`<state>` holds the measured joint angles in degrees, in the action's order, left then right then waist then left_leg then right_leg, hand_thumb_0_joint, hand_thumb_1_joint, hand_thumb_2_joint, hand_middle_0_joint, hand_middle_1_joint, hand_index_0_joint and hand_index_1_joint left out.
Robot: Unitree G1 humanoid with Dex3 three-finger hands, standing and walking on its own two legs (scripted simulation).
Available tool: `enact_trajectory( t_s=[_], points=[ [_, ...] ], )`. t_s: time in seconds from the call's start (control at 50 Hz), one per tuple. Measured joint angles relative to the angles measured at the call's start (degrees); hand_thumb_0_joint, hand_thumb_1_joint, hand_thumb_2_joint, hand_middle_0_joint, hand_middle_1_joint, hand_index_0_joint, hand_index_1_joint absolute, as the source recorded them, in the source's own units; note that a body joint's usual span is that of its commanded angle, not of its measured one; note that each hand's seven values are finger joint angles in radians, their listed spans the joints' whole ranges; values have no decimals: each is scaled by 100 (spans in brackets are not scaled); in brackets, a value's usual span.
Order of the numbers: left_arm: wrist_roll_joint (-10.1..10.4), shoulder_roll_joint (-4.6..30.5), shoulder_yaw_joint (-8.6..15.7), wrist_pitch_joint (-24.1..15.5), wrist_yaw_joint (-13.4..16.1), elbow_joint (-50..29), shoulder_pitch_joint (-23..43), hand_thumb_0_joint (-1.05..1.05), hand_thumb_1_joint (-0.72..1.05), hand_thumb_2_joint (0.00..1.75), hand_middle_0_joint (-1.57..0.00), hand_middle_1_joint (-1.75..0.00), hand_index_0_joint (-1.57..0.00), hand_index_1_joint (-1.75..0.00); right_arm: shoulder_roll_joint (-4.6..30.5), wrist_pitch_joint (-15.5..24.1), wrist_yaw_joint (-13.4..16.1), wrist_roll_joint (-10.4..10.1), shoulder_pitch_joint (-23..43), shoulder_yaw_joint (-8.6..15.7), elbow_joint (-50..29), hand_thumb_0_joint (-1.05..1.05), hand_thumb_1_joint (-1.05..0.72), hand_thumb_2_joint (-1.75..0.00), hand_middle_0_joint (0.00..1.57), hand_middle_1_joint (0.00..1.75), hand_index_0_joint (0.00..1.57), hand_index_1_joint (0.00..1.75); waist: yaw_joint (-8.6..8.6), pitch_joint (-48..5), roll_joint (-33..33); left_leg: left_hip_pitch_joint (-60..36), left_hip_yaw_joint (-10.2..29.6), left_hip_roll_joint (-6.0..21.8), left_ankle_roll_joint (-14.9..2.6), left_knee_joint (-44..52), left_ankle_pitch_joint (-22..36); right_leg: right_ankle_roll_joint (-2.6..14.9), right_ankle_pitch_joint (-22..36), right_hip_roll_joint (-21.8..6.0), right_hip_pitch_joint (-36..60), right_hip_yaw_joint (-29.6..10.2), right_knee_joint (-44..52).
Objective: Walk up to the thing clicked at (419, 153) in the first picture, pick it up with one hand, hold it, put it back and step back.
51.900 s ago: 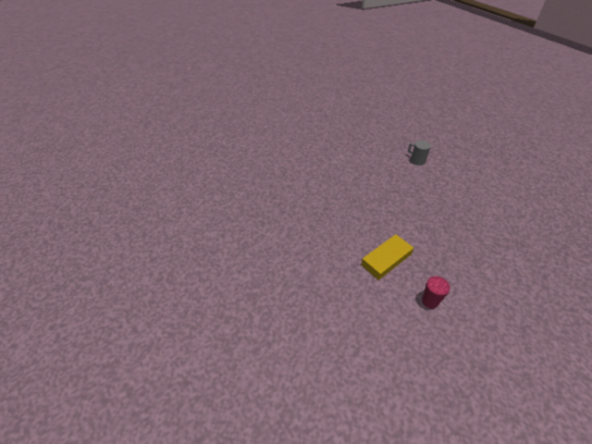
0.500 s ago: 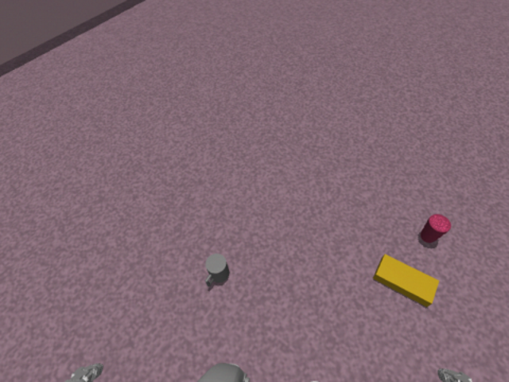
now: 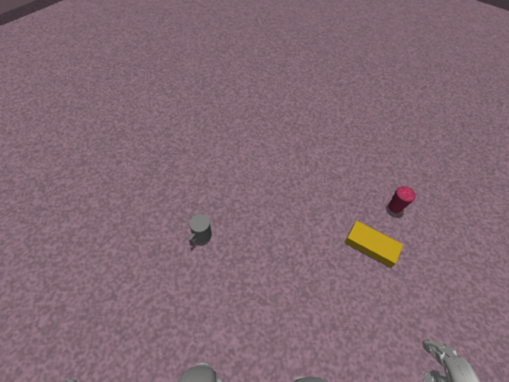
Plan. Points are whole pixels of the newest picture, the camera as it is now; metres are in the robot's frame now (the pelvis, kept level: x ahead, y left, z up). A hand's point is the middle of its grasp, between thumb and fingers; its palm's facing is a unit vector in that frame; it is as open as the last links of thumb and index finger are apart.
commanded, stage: step back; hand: left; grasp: from above
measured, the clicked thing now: (198, 232) +0.70 +0.24 -0.71
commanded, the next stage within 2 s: stand in 1.98 s
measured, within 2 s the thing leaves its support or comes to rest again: neither
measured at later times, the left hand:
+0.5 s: hand out of the picture -0.04 +0.25 -0.15, palm faces +0.08 -0.92 -0.39, open 7.3 cm
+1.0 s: hand out of the picture -0.29 +0.20 -0.12, palm faces +0.05 -0.89 -0.46, open 7.3 cm
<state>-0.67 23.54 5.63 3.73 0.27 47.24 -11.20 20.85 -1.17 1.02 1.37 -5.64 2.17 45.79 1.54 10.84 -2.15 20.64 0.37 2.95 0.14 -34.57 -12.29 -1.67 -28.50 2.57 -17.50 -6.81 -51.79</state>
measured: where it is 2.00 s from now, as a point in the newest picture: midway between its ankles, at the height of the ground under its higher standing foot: outside the picture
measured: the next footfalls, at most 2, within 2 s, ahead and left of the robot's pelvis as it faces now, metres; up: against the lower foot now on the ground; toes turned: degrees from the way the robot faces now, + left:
right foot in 0.06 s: -0.01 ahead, -0.14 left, +0.00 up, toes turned +3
left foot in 0.42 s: -0.12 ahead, +0.09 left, +0.00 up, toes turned +2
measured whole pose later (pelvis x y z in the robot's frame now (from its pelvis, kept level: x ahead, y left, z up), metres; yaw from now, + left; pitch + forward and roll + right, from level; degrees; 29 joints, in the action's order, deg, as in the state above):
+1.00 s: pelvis -0.34 -0.08 +0.00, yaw +2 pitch -2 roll +2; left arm -2.5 20.4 4.0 1.6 0.5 51.0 -12.8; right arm 23.7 -4.0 0.6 0.4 -10.4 3.2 49.9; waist 1.7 5.9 2.7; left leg 26.5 8.9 -5.3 1.0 -64.8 -23.8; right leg 1.4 -16.8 -1.4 -17.2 -0.8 -35.4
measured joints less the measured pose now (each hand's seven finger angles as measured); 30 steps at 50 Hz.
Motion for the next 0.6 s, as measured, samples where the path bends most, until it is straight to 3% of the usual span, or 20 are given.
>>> enact_trajectory(
  t_s=[0.04, 0.08, 0.1, 0.14, 0.16, 0.2, 0.24, 0.3, 0.36, 0.4, 0.44, 0.48, 0.52, 0.56, 0.6],
  points=[
    [-10, -14, -14, -51, -14, 61, -24, 1, 91, 90, -20, -30, -21, -30, 82, -48, -13, -13, 97, 12, -76, 0, -90, -90, 21, 30, 20, 30, 5, 31, 66, 219, -43, 51, 84, -250, -1, 54, 421, -140, 374, 194, 1037],
    [-56, -196, -40, -100, -17, 203, 51, 1, 91, 90, -20, -30, -21, -30, 244, -126, -10, -67, 196, 73, -43, 0, -90, -90, 21, 30, 20, 30, -85, 147, 480, 397, 182, 239, 95, -531, -5, 150, 539, 49, 573, 433, 1454],
    [-87, -284, -76, -112, -45, 211, 33, 1, 91, 90, -20, -30, -21, -30, 292, -178, 5, -97, 183, 105, -2, 0, -90, -90, 21, 30, 20, 30, -150, 138, 635, 484, 392, 180, 29, -670, -252, 184, 597, 99, 546, 541, 1427],
    [-118, -331, -145, -118, -92, 143, -96, 1, 91, 90, -20, -30, -21, -30, 255, -259, 58, -134, 66, 135, 107, 0, -90, -90, 20, 30, 20, 30, -40, -27, 524, 702, 586, -281, 2, -1537, -1246, 247, 650, -58, 338, 434, 1264],
    [-122, -342, -156, -114, -86, 122, -154, 1, 91, 90, -20, -30, -21, -30, 232, -276, 58, -150, 11, 128, 163, 0, -90, -90, 20, 30, 20, 30, 37, -92, 422, 759, 598, -490, -13, -2032, -1473, 262, 717, -151, 272, 322, 1272],
    [-120, -382, -165, -95, -61, 112, -199, 1, 90, 90, -21, -30, -21, -30, 242, -254, 43, -186, -133, 109, 218, 0, -90, -90, 20, 30, 20, 30, 38, -205, 354, 788, 701, -799, -44, -2760, -1543, 266, 914, -280, 213, 262, 1448],
    [-137, -393, -148, -73, -39, 74, -137, 1, 90, 90, -21, -30, -21, -30, 258, -205, 65, -193, -299, 97, 241, 0, -90, -90, 20, 30, 20, 30, -30, -291, 363, 722, 761, -937, -24, -3095, -1510, 252, 1088, -346, 105, 328, 1586],
    [-167, -344, -138, -102, 22, -125, 48, 1, 90, 90, -21, -30, -21, -30, 264, -182, 83, -177, -458, 71, 300, 0, -90, -90, 20, 30, 20, 30, -72, -258, 400, 333, 692, -870, 30, -2690, -1569, 240, 1288, -340, -114, 444, 1631],
    [-154, -261, -132, -134, 82, -345, 316, 1, 90, 90, -21, -30, -21, -30, 209, -168, 80, -133, -534, 57, 363, 0, -90, -90, 20, 30, 20, 30, -141, -108, 398, -145, 456, -664, 38, -1669, -1658, 229, 1418, -345, -357, 647, 1521],
    [-104, -177, -140, -114, 96, -458, 493, 0, 90, 90, -21, -30, -21, -30, 143, -124, 53, -98, -581, 47, 382, 0, -90, -90, 20, 30, 20, 30, -197, -16, 323, -544, 243, -525, -27, -618, -1244, 199, 1435, -393, -559, 777, 1308],
    [-51, -46, -118, -50, 97, -469, 686, 0, 90, 90, -20, -30, -21, -30, -53, -94, 33, -40, -526, 48, 460, 0, -90, -90, 20, 30, 20, 30, -133, 193, -85, -696, 49, -717, -122, -265, -834, 198, 1451, -594, -700, 617, 1036],
    [-11, -64, -105, 23, 123, -391, 692, 0, 91, 90, -20, -30, -21, -30, -132, -111, -41, 22, -538, -13, 449, 0, -90, -90, 20, 30, 20, 30, -105, 186, -172, -611, -3, -665, -169, -326, -758, 247, 466, -312, -886, 298, 413],
    [-5, -140, -138, 87, 120, -248, 639, 0, 91, 90, -20, -30, -21, -30, -121, -97, -65, 48, -560, -40, 438, 0, -90, -90, 21, 30, 20, 30, -251, 91, 3, -505, 180, -473, -189, -294, -623, 255, -156, 118, -1026, 124, -615],
    [37, -156, -148, 105, 85, -176, 530, 0, 91, 90, -20, -30, -21, -30, -127, -109, -44, 79, -541, -53, 432, 0, -90, -90, 21, 30, 20, 30, -239, -40, 27, -453, 194, -348, -167, -50, -386, 271, -122, 374, -1088, -98, -1434],
    [46, -145, -141, 77, 49, -140, 389, 0, 91, 90, -20, -30, -21, -30, -112, -109, -28, 69, -463, -40, 391, 0, -90, -90, 21, 30, 21, 30, -173, -140, 10, -360, 138, -255, -136, 142, -174, 230, 9, 439, -1001, -199, -1804]
  ],
)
